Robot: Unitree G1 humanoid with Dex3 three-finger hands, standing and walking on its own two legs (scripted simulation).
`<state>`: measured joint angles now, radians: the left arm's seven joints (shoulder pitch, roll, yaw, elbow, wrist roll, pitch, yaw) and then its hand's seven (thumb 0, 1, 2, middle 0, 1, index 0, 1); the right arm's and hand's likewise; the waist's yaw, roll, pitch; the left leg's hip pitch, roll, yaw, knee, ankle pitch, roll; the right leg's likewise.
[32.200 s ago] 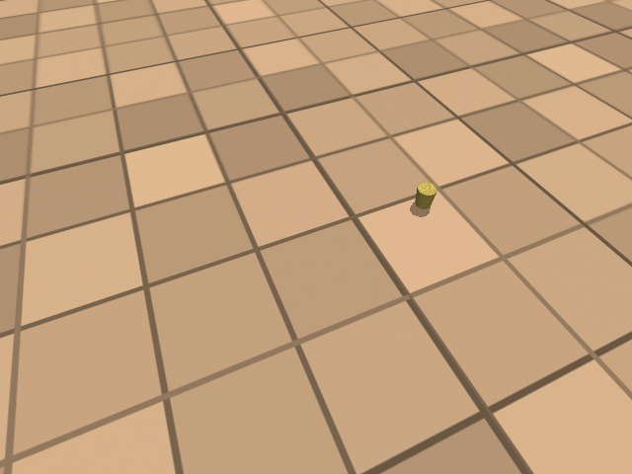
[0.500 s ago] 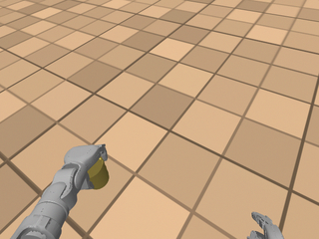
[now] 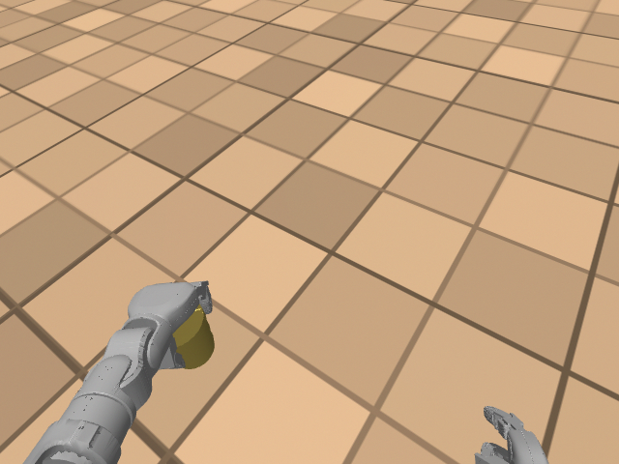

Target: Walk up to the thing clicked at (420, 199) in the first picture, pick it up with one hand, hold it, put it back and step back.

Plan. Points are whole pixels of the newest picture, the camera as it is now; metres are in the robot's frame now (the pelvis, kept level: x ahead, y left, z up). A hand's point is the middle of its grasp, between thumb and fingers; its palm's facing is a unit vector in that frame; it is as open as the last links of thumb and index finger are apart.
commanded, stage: hold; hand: left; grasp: from above
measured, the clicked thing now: (185, 336) +0.32 +0.22 -0.07
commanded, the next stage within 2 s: crouch in 0.06 s
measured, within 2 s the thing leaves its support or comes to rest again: neither
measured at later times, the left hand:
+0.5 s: hand (183, 344) +0.30 +0.22 -0.08, palm faces -0.47 -0.03 -0.88, open 10.5 cm
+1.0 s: hand (218, 352) +0.39 +0.24 -0.31, palm faces -0.41 +0.02 -0.91, open 10.4 cm
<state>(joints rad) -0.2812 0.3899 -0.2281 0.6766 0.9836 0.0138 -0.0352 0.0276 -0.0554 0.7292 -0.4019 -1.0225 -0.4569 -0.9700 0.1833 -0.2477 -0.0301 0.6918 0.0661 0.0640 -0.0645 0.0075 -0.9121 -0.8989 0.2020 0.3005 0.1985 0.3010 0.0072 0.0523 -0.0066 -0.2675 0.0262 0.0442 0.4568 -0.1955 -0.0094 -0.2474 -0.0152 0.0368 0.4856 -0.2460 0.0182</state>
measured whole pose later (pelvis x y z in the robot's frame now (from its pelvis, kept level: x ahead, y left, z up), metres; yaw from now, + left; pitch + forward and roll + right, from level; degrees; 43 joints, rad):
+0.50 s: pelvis +0.00 +0.00 -0.01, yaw +1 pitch +4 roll +0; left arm -0.34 0.37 -0.21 0.87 1.05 -0.04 0.11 0.02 -0.09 0.78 -0.41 -1.03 -0.47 -0.98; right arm 0.19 -0.25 -0.05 0.70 0.05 0.07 -0.05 0.01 -0.90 -0.90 0.20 0.30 0.20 0.30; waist -0.03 0.02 -0.01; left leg -0.38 0.03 0.03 0.55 -0.23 -0.01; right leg -0.35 -0.02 0.02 0.56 -0.28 0.02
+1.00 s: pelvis -0.05 +0.01 -0.20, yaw -1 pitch +31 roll -3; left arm -0.79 0.49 -0.05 1.29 1.16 -0.04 0.34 0.02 -0.09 0.75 -0.43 -1.01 -0.49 -0.96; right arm 0.27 -0.24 -0.06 0.74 -0.05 0.01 -0.01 0.00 -0.91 -0.90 0.20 0.30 0.20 0.30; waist -0.17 0.06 -0.19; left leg -1.58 0.05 -0.04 1.58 -0.55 0.00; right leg -1.50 0.01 -0.01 1.56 -0.60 0.03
